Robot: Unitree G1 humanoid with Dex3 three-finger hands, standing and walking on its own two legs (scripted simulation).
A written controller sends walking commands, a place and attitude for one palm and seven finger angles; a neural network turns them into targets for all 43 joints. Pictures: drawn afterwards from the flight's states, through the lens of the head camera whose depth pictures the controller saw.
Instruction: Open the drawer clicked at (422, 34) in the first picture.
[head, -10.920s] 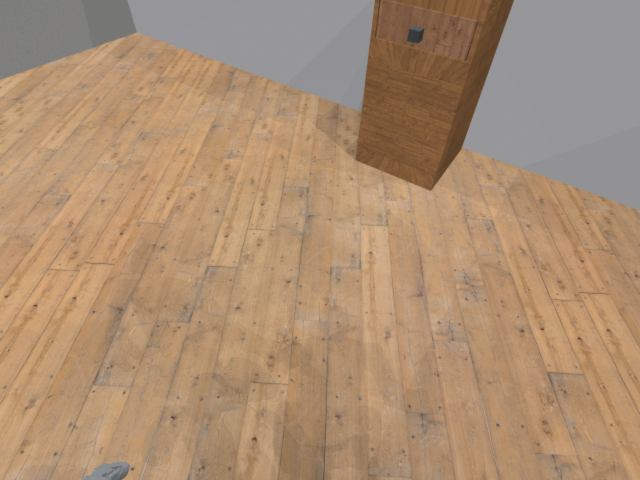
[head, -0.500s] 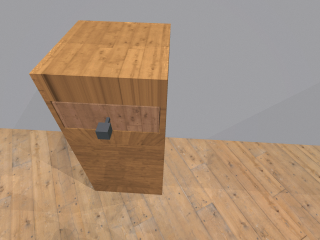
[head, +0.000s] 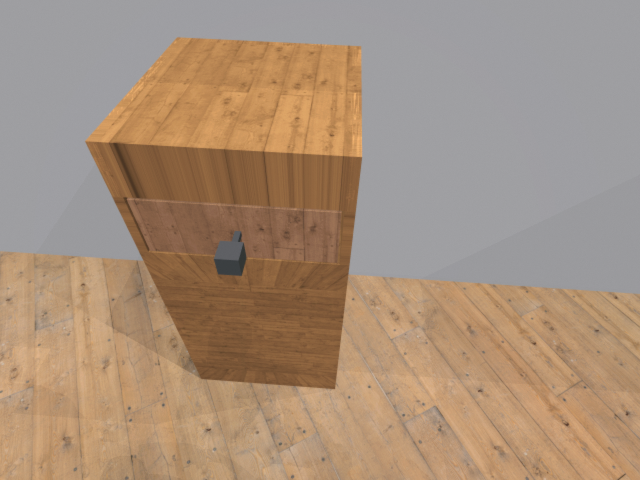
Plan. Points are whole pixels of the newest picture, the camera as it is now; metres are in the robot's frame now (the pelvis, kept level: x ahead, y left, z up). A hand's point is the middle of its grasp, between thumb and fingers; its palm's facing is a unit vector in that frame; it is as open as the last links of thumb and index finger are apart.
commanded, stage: look again from close up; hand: left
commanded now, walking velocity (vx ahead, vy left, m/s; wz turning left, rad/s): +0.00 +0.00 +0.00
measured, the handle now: (233, 249) +0.51 +0.20 -0.06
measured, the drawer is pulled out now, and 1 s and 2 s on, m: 0.00 0.00 0.00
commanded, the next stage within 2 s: raise the hand with hooked fingers in 0.12 s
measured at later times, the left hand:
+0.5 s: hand (180, 399) +0.22 +0.20 -0.02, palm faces -0.05 -0.42 -0.91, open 7.9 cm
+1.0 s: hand (172, 384) +0.23 +0.21 +0.00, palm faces +0.06 -0.05 -1.00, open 10.7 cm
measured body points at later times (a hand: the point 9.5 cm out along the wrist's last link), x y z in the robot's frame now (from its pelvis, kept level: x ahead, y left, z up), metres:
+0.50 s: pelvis +0.00 -0.01 -0.01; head +0.01 -0.04 +0.44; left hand +0.22 +0.22 +0.03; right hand +0.16 -0.28 -0.11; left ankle -0.03 +0.10 -0.74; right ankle +0.00 -0.13 -0.74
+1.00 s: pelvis -0.02 -0.05 -0.04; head +0.03 -0.09 +0.40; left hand +0.22 +0.21 +0.05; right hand +0.18 -0.24 -0.16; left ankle -0.03 +0.10 -0.74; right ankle +0.00 -0.13 -0.74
